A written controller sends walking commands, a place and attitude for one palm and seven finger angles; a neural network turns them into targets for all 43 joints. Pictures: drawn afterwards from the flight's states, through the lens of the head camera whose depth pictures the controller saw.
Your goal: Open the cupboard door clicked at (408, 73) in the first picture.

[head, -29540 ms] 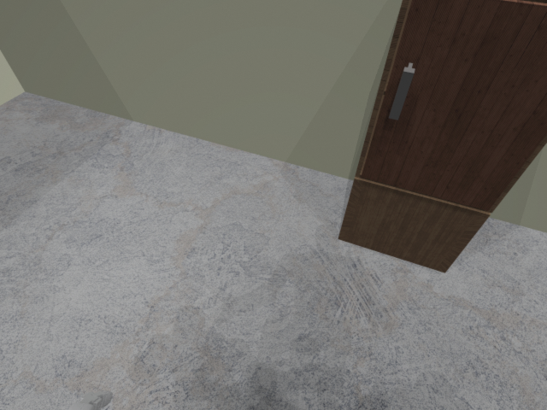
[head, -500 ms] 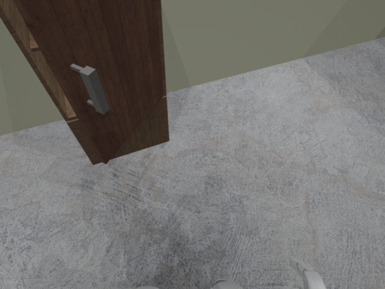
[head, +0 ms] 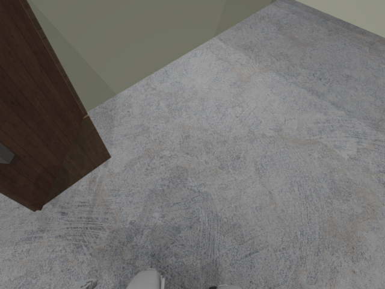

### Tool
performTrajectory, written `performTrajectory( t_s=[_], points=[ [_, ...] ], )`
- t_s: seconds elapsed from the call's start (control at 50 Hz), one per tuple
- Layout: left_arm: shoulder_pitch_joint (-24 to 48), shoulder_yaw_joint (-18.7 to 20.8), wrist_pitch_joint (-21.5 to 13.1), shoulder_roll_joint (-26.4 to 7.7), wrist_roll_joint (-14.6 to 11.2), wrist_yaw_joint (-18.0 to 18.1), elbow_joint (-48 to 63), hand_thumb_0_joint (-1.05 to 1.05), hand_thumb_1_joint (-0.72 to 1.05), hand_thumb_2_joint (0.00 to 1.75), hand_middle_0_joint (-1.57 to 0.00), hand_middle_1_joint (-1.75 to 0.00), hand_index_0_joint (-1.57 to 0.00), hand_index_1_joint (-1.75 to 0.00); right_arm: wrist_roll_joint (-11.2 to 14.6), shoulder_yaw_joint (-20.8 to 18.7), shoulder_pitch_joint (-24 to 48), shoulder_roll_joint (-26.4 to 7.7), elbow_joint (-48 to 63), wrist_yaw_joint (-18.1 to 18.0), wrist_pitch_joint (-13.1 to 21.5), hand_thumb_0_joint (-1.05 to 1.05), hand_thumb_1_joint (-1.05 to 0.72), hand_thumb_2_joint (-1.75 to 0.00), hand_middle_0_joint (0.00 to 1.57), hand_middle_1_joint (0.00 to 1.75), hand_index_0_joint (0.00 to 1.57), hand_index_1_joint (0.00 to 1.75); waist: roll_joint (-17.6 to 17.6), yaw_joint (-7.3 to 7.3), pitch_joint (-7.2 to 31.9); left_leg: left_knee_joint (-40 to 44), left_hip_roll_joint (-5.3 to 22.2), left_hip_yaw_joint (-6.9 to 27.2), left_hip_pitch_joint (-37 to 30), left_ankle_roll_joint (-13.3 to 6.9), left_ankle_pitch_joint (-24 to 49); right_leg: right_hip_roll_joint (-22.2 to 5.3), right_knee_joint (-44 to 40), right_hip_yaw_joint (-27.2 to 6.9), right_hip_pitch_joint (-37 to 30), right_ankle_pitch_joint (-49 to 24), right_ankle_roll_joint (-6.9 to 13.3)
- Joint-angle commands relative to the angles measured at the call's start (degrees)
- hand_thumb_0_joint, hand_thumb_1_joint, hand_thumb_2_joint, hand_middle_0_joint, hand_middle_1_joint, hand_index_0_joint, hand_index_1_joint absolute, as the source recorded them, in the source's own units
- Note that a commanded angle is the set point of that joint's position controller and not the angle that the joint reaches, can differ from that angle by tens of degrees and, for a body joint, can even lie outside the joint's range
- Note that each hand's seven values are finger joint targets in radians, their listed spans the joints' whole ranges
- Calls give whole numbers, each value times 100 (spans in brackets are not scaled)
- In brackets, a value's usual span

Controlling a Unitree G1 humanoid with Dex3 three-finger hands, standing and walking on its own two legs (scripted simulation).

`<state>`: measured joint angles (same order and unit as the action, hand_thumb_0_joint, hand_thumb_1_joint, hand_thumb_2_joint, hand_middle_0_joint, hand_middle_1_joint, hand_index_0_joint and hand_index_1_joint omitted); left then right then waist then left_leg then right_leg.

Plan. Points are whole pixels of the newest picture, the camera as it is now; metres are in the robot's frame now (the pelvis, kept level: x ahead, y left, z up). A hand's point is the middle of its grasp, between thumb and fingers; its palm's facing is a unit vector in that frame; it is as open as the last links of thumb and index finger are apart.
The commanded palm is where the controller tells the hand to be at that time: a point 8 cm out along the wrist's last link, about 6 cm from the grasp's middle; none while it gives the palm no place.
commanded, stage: walk to a spot facing it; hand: left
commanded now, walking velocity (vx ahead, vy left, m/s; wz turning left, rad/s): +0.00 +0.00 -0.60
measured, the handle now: out of the picture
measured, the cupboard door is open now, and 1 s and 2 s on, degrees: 40 40 40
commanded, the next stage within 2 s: turn to face it in 1.74 s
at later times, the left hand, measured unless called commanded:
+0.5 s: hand (130, 254) +0.20 +0.16 -0.16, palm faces -0.28 -0.92 -0.26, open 7.4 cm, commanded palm none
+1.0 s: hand (186, 163) +0.45 +0.04 -0.15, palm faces -0.58 -0.79 -0.18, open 7.4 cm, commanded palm none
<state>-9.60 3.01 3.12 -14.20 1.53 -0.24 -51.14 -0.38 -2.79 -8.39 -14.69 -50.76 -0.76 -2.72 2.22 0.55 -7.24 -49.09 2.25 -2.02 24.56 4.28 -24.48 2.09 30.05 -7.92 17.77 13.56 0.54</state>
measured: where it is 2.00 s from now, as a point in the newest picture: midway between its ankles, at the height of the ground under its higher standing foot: (268, 200)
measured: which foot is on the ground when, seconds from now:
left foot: up 0.00-0.06, down 0.08-0.38, up 0.40-0.70, down 0.72-1.00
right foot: down 0.00-0.08, up 0.10-0.36, down 0.38-0.72, up 0.74-1.00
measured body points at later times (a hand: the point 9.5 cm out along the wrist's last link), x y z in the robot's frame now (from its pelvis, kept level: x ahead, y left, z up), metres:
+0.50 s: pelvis +0.06 -0.02 -0.01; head +0.10 -0.04 +0.44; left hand +0.21 +0.21 -0.14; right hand +0.02 -0.29 -0.16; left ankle +0.06 +0.12 -0.67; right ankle +0.00 -0.12 -0.74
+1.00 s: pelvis +0.25 -0.06 +0.01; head +0.30 -0.07 +0.45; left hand +0.49 +0.08 -0.14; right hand +0.09 -0.24 -0.13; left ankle +0.26 +0.06 -0.74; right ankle +0.21 -0.20 -0.67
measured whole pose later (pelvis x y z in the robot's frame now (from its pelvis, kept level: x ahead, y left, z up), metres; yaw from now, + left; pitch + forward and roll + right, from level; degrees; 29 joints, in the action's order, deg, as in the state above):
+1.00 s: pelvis +0.25 -0.06 +0.01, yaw -35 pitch +2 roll -1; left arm -5.8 4.2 0.9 -14.1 1.8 -3.5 -53.2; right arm -2.3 -0.8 -21.1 -10.3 -57.0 -0.4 3.6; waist 1.1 1.2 -4.3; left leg -21.4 5.5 -12.3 7.2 0.7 -15.8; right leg -4.5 54.1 3.4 33.5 13.3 -0.2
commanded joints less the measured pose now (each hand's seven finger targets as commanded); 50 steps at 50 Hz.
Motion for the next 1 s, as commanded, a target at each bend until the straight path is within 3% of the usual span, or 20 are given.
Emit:
performTrajectory(
  t_s=[0.0, 0.02, 0.04, 0.06, 0.1, 0.16, 0.26, 0.32, 0.34, 0.36, 0.38, 0.48, 0.6, 0.66, 0.68, 0.7, 0.72, 0.74, 0.82, 0.98],
  points=[
    [269, 349, -109, -1148, -32, 58, 477, 0, 90, 90, -20, -30, -20, -30, 44, -111, -731, -436, 212, -102, 226, 0, -90, -90, 20, 30, 20, 30, 716, 212, 1005, 1745, -115, -48, -1321, -75, 907, -1012, -496, -1275, 137, -1019, 631],
    [338, 296, -87, -921, -70, 39, 541, 0, 90, 90, -20, -30, -20, -30, 18, -142, -987, -657, 128, -144, 281, 0, -90, -90, 20, 30, 20, 30, 131, 322, 1060, 2517, 225, 268, -1971, -188, 981, -663, -105, -1002, 680, -466, 353],
    [130, 219, -64, -521, -127, -2, 624, 0, 90, 90, -20, -30, -20, -30, -75, -245, -1019, -1208, 163, -159, 339, 0, -90, -90, 20, 30, 20, 30, -1588, 263, 1044, 3355, 1673, 1998, -2316, -666, 704, 149, 1096, -244, 1545, 1080, -1],
    [272, 228, -68, -587, -101, -43, 714, 0, 90, 90, -20, -30, -20, -30, -139, -295, -1123, -1522, 228, -200, 345, 0, -90, -90, 20, 30, 20, 30, -2073, 323, 990, 3628, 2691, 2852, -2013, -1289, 1295, 202, 2491, 452, 1701, 2320, -211],
    [191, 314, -93, -677, -35, -130, 660, 0, 90, 90, -20, -30, -20, -30, -189, -200, -628, -1243, 428, -190, 369, 0, -90, -90, 20, 30, 20, 30, -925, 24, 900, 3444, 2361, 1996, -1287, -1509, 1846, -182, 3538, 437, 1354, 1821, -257],
    [284, 286, -27, -476, -39, -224, 530, 0, 90, 90, -20, -30, -20, -30, -196, -123, -385, -929, 445, -195, 358, 0, -90, -90, 20, 30, 20, 30, -1543, -69, 694, 3001, 1648, 551, -1433, -1080, 3016, -353, 3261, 760, 1381, 1357, -362],
    [654, 164, -146, -299, -32, -351, 594, 0, 90, 90, -20, -30, -20, -30, -197, -210, -1033, -1105, 174, -102, 359, 0, -90, -90, 20, 30, 20, 30, -1416, 274, 1019, 2914, 1674, 86, -1921, -953, 1541, -238, 1314, 1412, 684, 1405, -224],
    [138, 210, -216, -419, -13, -344, 383, 0, 90, 90, -20, -30, -20, -30, -162, -237, -918, -1142, 166, -41, 346, 0, -90, -90, 20, 30, 20, 30, -975, -28, 989, 2115, 1546, -310, -1231, -660, 725, -49, -198, 1648, -682, 734, -47],
    [-477, 307, -267, -752, 10, -286, 184, 0, 90, 90, -20, -30, -20, -30, -111, -207, -737, -947, 239, 6, 359, 0, -90, -90, 20, 30, 20, 30, -279, -350, 1112, 1177, 1196, -732, -263, -413, 367, -447, -790, 949, -1862, 891, 219],
    [-1190, 495, -326, -1530, 60, -180, -32, 0, 90, 90, -20, -30, -20, -30, -24, -79, -221, -394, 569, 56, 378, 0, -90, -90, 20, 30, 20, 30, 1885, -768, 1072, -589, 332, -1318, 1648, -48, -1223, -2060, -1486, -1665, -2979, 888, 902],
    [-1629, 542, -335, -1709, -62, -63, -117, 0, 90, 90, -20, -30, -20, -30, -58, -57, 507, -618, 847, 48, 366, 0, -90, -90, 20, 30, 20, 30, 1709, -1105, 751, -1537, 305, -267, 2361, -77, -1481, -2621, -1756, -2610, -2640, 533, 1454],
    [-452, 353, -520, -1007, -25, 10, 143, 0, 90, 90, -20, -30, -20, -30, -86, -148, 273, -482, 549, 169, 375, 0, -90, -90, 20, 30, 20, 30, 849, -194, 388, -992, 522, 59, 1265, 48, 281, -1645, -1630, -883, -1074, -221, 1110],
    [-480, 392, -565, -1179, -9, -81, -17, 0, 90, 90, -20, -30, -20, -30, -48, -131, 117, -315, 483, 210, 498, 0, -90, -90, 20, 30, 20, 30, 684, -103, 542, 942, 50, -311, -119, 7, 854, -1322, -1378, -696, -731, -115, 965],
    [-177, 360, -540, -935, -35, -103, 12, 0, 90, 90, -20, -30, -20, -30, -64, -201, -910, -641, 119, 81, 614, 0, -90, -90, 20, 30, 20, 30, 123, 441, 800, 2084, 24, -355, -2119, -82, 1229, -854, -403, -370, 235, 21, 610],
    [-259, 285, -519, -571, -73, -130, 71, 0, 90, 90, -20, -30, -20, -30, -140, -326, -1711, -1162, -94, -5, 662, 0, -90, -90, 20, 30, 20, 30, -1144, 775, 1256, 2487, 912, 804, -3197, -358, 283, -305, 1127, 56, 973, 490, 354],
    [-430, 188, -503, -257, -121, -164, 188, 0, 90, 90, -20, -30, -20, -30, -254, -417, -2413, -1707, -200, -46, 697, 0, -90, -90, 20, 30, 20, 30, -2716, 910, 1715, 3414, 2609, 3097, -3674, -987, -590, 326, 3286, 855, 1978, 2297, 33],
    [-80, 222, -524, -398, -68, -161, 300, 0, 90, 90, -20, -30, -20, -30, -226, -353, -2252, -1623, -173, -84, 623, 0, -90, -90, 20, 30, 20, 30, -1774, 798, 1380, 3785, 2942, 3631, -3114, -1382, -1064, -139, 4094, 268, 2274, 2014, 136],
    [23, 223, -564, -435, -42, -195, 339, 0, 90, 90, -20, -30, -20, -30, -223, -288, -1797, -1407, 45, -40, 630, 0, -90, -90, 20, 30, 20, 30, -1065, 569, 875, 3816, 2836, 3367, -2515, -1500, -1019, -444, 4409, 386, 2418, 1608, 151],
    [13, 204, -393, -130, 44, -353, 87, 0, 90, 90, -20, -30, -20, -30, -168, -58, -1123, -602, -17, -71, 768, 0, -90, -90, 20, 30, 20, 30, -1165, 18, 248, 3844, 1746, 816, -1515, -889, 1044, -766, 4103, 675, 2137, 206, -56],
    [1046, 26, -367, 104, 26, -376, 324, 0, 90, 90, -20, -30, -20, -30, -175, -67, -1886, -542, -499, -17, 737, 0, -90, -90, 20, 30, 20, 30, -923, 306, 522, 3574, 1625, -568, -2243, -917, 2750, -586, 1413, 1412, 1537, -178, -9]
  ],
)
